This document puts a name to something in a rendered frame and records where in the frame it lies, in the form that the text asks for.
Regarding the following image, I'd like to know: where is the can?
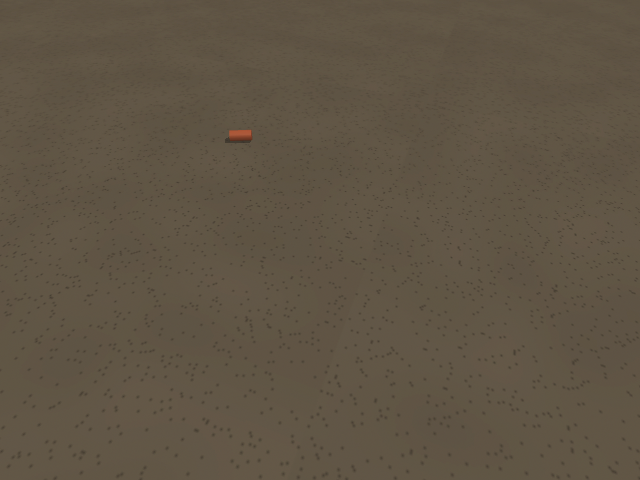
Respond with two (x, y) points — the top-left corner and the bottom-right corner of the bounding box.
(229, 130), (252, 141)

